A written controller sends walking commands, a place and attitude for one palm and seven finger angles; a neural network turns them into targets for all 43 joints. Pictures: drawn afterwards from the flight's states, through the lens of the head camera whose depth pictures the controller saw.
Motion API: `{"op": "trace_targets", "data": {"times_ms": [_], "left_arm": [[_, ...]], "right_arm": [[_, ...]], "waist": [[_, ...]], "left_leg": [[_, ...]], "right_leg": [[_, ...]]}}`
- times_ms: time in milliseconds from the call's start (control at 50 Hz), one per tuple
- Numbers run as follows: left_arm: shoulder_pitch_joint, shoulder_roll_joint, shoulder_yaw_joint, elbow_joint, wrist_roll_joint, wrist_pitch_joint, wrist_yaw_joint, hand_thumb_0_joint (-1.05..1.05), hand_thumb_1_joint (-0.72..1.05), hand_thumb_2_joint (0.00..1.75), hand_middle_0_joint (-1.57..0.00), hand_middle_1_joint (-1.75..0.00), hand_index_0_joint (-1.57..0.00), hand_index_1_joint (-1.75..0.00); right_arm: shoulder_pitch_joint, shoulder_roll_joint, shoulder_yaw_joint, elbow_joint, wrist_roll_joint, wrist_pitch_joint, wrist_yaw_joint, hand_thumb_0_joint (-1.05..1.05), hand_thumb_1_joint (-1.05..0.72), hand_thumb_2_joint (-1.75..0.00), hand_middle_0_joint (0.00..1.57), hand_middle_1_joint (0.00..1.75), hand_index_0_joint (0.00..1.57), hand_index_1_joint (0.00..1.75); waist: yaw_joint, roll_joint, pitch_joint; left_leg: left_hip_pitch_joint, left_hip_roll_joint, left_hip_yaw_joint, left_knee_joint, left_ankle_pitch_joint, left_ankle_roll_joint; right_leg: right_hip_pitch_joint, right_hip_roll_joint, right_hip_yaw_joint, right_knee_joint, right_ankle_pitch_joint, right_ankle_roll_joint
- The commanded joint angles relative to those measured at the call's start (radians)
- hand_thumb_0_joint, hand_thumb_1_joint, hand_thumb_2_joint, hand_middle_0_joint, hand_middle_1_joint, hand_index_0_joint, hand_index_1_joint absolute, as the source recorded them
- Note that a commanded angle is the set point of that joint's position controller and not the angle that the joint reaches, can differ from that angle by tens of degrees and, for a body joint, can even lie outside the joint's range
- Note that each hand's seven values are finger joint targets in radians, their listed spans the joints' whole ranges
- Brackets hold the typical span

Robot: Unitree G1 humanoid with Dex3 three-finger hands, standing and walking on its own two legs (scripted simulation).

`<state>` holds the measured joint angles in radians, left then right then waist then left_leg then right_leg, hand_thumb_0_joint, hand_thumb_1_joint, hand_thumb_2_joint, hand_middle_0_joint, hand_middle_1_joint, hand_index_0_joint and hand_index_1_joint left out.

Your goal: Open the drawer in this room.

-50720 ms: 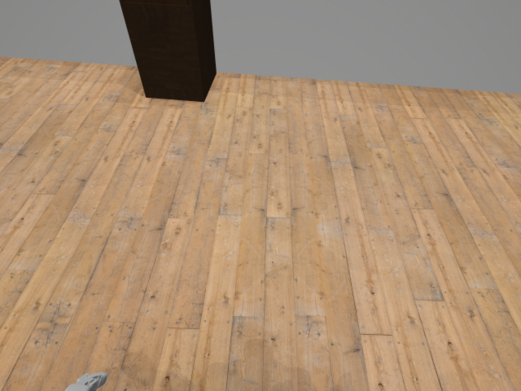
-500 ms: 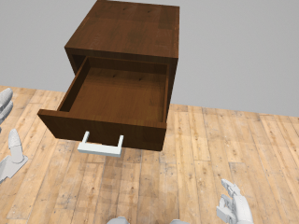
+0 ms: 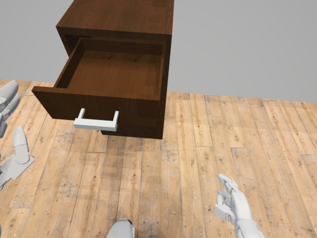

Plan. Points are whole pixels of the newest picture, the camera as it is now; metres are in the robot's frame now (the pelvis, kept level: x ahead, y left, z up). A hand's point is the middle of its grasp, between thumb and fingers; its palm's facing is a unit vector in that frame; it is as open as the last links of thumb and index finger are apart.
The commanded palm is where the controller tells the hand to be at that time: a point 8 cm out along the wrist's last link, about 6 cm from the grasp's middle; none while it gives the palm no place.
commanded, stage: stop stepping back and stand still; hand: left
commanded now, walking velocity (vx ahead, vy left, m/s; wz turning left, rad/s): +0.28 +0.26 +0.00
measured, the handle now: (97, 118) +0.45 +0.23 -0.05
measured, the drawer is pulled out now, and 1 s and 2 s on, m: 0.29 0.29 0.29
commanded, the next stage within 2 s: let the arm hang, fingers relaxed in 0.68 s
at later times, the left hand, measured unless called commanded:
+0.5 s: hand out of the picture +0.10 +0.22 +0.19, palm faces +0.40 -0.78 -0.48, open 7.4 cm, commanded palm +0.04 +0.26 +0.19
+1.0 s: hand out of the picture +0.07 +0.19 -0.12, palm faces +0.08 -0.97 -0.25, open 7.4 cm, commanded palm none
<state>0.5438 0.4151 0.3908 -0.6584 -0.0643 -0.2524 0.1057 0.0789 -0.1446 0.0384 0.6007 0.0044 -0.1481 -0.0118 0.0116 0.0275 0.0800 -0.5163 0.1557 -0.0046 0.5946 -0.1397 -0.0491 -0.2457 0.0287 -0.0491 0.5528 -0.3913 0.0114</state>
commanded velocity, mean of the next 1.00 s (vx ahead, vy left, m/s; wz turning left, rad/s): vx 0.13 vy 0.04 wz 0.00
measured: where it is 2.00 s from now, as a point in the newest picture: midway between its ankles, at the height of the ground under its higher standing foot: outside the picture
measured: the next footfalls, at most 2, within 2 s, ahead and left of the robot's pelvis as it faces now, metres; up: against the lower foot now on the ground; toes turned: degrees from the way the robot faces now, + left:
left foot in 0.26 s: -0.04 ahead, +0.10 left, +0.00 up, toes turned +5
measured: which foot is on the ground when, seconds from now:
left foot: down 0.00-0.00, up 0.02-0.24, down 0.26-1.00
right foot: down 0.00-1.00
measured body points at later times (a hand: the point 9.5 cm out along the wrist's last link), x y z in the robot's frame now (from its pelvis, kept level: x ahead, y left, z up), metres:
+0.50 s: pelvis -0.07 -0.02 +0.01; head -0.07 -0.02 +0.46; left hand +0.07 +0.26 +0.22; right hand +0.10 -0.25 -0.07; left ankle -0.08 +0.10 -0.72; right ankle -0.04 -0.12 -0.72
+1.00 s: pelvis -0.05 -0.01 +0.00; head -0.05 -0.01 +0.45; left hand +0.07 +0.24 -0.10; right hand +0.06 -0.25 -0.13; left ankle -0.08 +0.09 -0.72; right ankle -0.05 -0.12 -0.72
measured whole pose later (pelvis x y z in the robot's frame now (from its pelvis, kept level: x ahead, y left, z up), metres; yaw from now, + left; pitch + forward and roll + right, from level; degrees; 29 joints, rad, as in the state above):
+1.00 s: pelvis -0.05 -0.01 +0.00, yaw +5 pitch +0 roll +1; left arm 0.30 0.20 0.04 0.56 0.03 0.07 0.01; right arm 0.24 -0.20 -0.01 0.83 -0.02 0.00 0.00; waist -0.04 -0.01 0.00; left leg -0.26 -0.02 0.03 0.62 -0.36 0.02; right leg -0.29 -0.03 -0.05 0.66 -0.36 -0.02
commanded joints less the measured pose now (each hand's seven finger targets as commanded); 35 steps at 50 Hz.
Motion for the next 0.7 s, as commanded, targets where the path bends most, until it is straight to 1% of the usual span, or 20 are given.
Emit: {"op": "trace_targets", "data": {"times_ms": [0,20,60,140,180,200,240,260,280,300,320,360,400,440,480,520,560,600,640,680], "left_arm": [[0.137,0.184,0.155,-0.155,-0.007,-0.056,0.024,0.0,0.9,0.9,-0.2,-0.3,-0.2,-0.3],[0.167,0.16,0.151,-0.157,-0.005,-0.047,0.029,0.0,0.9,0.9,-0.2,-0.3,-0.2,-0.3],[0.244,0.167,0.199,-0.118,0.006,-0.033,0.049,0.0,0.9,0.9,-0.2,-0.3,-0.2,-0.3],[0.205,0.141,0.156,-0.139,0.028,-0.045,0.071,0.0,0.9,0.9,-0.2,-0.3,-0.2,-0.3],[0.19,0.124,0.119,-0.146,0.031,-0.037,0.076,0.0,0.9,0.9,-0.2,-0.3,-0.2,-0.3],[0.175,0.114,0.099,-0.168,0.031,-0.042,0.076,0.0,0.9,0.9,-0.2,-0.3,-0.2,-0.3],[0.153,0.127,0.085,-0.194,0.029,-0.052,0.073,0.0,0.9,0.9,-0.2,-0.3,-0.2,-0.3],[0.165,0.133,0.081,-0.184,0.032,-0.046,0.067,0.0,0.9,0.9,-0.2,-0.3,-0.2,-0.3],[0.173,0.144,0.102,-0.178,0.034,-0.041,0.07,0.0,0.9,0.9,-0.2,-0.3,-0.2,-0.3],[0.149,0.171,0.114,-0.225,0.036,-0.047,0.073,0.0,0.9,0.9,-0.2,-0.3,-0.2,-0.3],[0.149,0.169,0.124,-0.205,0.038,-0.048,0.074,0.0,0.9,0.9,-0.2,-0.3,-0.2,-0.3],[0.113,0.171,0.12,-0.22,0.032,-0.05,0.076,0.0,0.9,0.9,-0.2,-0.3,-0.2,-0.3],[0.102,0.14,0.105,-0.138,0.027,-0.047,0.078,0.0,0.9,0.9,-0.2,-0.3,-0.2,-0.3],[0.082,0.123,0.093,-0.078,0.028,-0.038,0.076,0.0,0.9,0.9,-0.2,-0.3,-0.2,-0.3],[0.035,0.115,0.071,-0.063,0.026,-0.023,0.072,0.0,0.9,0.9,-0.2,-0.3,-0.2,-0.3],[0.022,0.107,0.066,-0.034,0.025,-0.02,0.071,0.0,0.9,0.9,-0.2,-0.3,-0.2,-0.3],[0.028,0.103,0.056,-0.038,0.027,-0.016,0.073,0.0,0.9,0.9,-0.2,-0.3,-0.2,-0.3],[0.028,0.086,0.032,-0.083,0.03,-0.018,0.072,0.0,0.9,0.9,-0.2,-0.3,-0.2,-0.3],[0.001,0.092,0.036,-0.128,0.047,-0.018,0.074,0.0,0.9,0.9,-0.2,-0.3,-0.2,-0.3],[-0.02,0.131,0.066,-0.165,0.061,-0.021,0.077,0.0,0.9,0.9,-0.2,-0.3,-0.2,-0.3]], "right_arm": [[0.002,-0.153,-0.094,-0.162,0.042,-0.003,-0.019,0.0,-0.9,-0.9,0.2,0.3,0.2,0.3],[0.004,-0.156,-0.087,-0.164,0.046,0.004,-0.025,0.0,-0.9,-0.9,0.2,0.3,0.2,0.3],[-0.025,-0.121,-0.063,-0.18,0.03,0.037,-0.037,0.0,-0.9,-0.9,0.2,0.3,0.2,0.3],[-0.018,-0.136,-0.066,-0.169,0.018,0.022,-0.064,0.0,-0.9,-0.9,0.2,0.3,0.2,0.3],[0.019,-0.157,-0.07,-0.15,0.016,-0.005,-0.066,0.0,-0.9,-0.9,0.2,0.3,0.2,0.3],[0.029,-0.17,-0.077,-0.15,0.012,-0.021,-0.069,0.0,-0.9,-0.9,0.2,0.3,0.2,0.3],[0.038,-0.202,-0.097,-0.158,0.011,-0.043,-0.065,0.0,-0.9,-0.9,0.2,0.3,0.2,0.3],[0.048,-0.208,-0.111,-0.165,0.021,-0.039,-0.059,0.0,-0.9,-0.9,0.2,0.3,0.2,0.3],[0.05,-0.212,-0.113,-0.161,0.021,-0.037,-0.056,0.0,-0.9,-0.9,0.2,0.3,0.2,0.3],[0.034,-0.179,-0.091,-0.148,0.01,-0.032,-0.056,0.0,-0.9,-0.9,0.2,0.3,0.2,0.3],[0.033,-0.176,-0.085,-0.143,0.009,-0.029,-0.057,0.0,-0.9,-0.9,0.2,0.3,0.2,0.3],[0.039,-0.194,-0.089,-0.143,0.016,-0.033,-0.058,0.0,-0.9,-0.9,0.2,0.3,0.2,0.3],[0.044,-0.191,-0.086,-0.137,0.016,-0.034,-0.063,0.0,-0.9,-0.9,0.2,0.3,0.2,0.3],[0.055,-0.187,-0.088,-0.134,0.011,-0.024,-0.066,0.0,-0.9,-0.9,0.2,0.3,0.2,0.3],[0.064,-0.182,-0.084,-0.129,0.013,-0.009,-0.063,0.0,-0.9,-0.9,0.2,0.3,0.2,0.3],[0.07,-0.17,-0.077,-0.117,0.009,-0.005,-0.059,0.0,-0.9,-0.9,0.2,0.3,0.2,0.3],[0.062,-0.168,-0.069,-0.122,0.008,-0.008,-0.065,0.0,-0.9,-0.9,0.2,0.3,0.2,0.3],[0.045,-0.182,-0.066,-0.142,0.001,-0.005,-0.071,0.0,-0.9,-0.9,0.2,0.3,0.2,0.3],[0.026,-0.175,-0.056,-0.15,0.006,-0.006,-0.071,0.0,-0.9,-0.9,0.2,0.3,0.2,0.3],[0.023,-0.168,-0.056,-0.153,0.002,-0.016,-0.073,0.0,-0.9,-0.9,0.2,0.3,0.2,0.3]], "waist": [[-0.012,-0.323,-0.261],[-0.025,-0.261,-0.284],[-0.032,-0.132,-0.292],[-0.037,-0.192,-0.201],[-0.046,-0.141,-0.188],[-0.043,-0.062,-0.185],[-0.02,0.075,-0.175],[-0.016,0.091,-0.182],[-0.017,0.102,-0.204],[-0.029,0.189,-0.189],[-0.023,0.19,-0.143],[-0.025,0.101,-0.102],[-0.032,-0.001,-0.06],[-0.042,-0.082,-0.022],[-0.05,-0.185,-0.035],[-0.054,-0.208,-0.092],[-0.05,-0.127,-0.103],[-0.045,0.037,-0.058],[-0.039,0.179,-0.035],[-0.03,0.145,-0.033]], "left_leg": [[-0.014,-0.204,0.014,0.525,-0.381,0.024],[-0.02,-0.17,-0.048,0.61,-0.346,0.031],[-0.041,-0.143,-0.02,0.498,-0.319,0.026],[0.115,-0.14,0.028,0.088,-0.288,0.059],[0.246,-0.152,0.05,-0.193,-0.155,0.077],[0.289,-0.132,0.054,-0.283,-0.052,0.084],[0.319,0.0,-0.078,-0.318,0.138,0.121],[0.379,0.039,-0.108,-0.252,0.224,0.13],[0.397,0.035,-0.084,-0.195,0.315,0.129],[0.342,0.019,-0.106,-0.235,0.256,0.118],[0.242,0.024,-0.113,-0.281,0.102,0.115],[0.122,0.005,-0.093,-0.289,-0.187,0.127],[0.064,-0.048,-0.072,-0.254,-0.427,0.124],[0.095,-0.114,-0.019,-0.104,-0.441,0.108],[0.126,-0.155,0.044,0.051,-0.342,0.093],[0.175,-0.149,0.047,0.02,-0.255,0.095],[0.275,-0.134,0.025,-0.124,-0.255,0.104],[0.233,-0.052,-0.119,-0.277,-0.383,0.14],[0.089,0.054,-0.251,-0.409,-0.603,0.18],[0.042,0.053,-0.224,-0.383,-0.538,0.178]], "right_leg": [[0.067,-0.411,0.326,-0.236,0.776,-0.155],[0.085,-0.403,0.234,-0.178,0.795,-0.163],[0.13,-0.362,0.188,-0.146,0.729,-0.173],[0.091,-0.316,0.177,-0.183,0.524,-0.127],[0.099,-0.282,0.154,-0.154,0.428,-0.082],[0.125,-0.237,0.123,-0.101,0.436,-0.059],[0.11,-0.145,0.062,-0.006,0.35,-0.003],[0.03,-0.116,0.04,0.006,0.234,0.002],[0.026,-0.097,0.015,0.003,0.239,0.001],[0.028,-0.106,-0.005,0.001,0.19,-0.003],[0.055,-0.094,-0.016,0.003,0.109,-0.005],[0.109,-0.087,0.017,-0.047,0.083,-0.016],[0.064,-0.103,0.107,-0.147,-0.078,-0.031],[-0.071,-0.162,0.248,-0.28,-0.285,-0.078],[-0.1,-0.256,0.344,-0.348,-0.33,-0.128],[-0.045,-0.275,0.302,-0.318,-0.202,-0.136],[-0.093,-0.217,0.204,-0.257,-0.198,-0.097],[-0.11,-0.109,0.117,-0.131,-0.175,-0.05],[-0.041,-0.045,0.025,0.059,-0.073,-0.02],[0.019,-0.044,0.013,0.062,0.018,-0.014]]}}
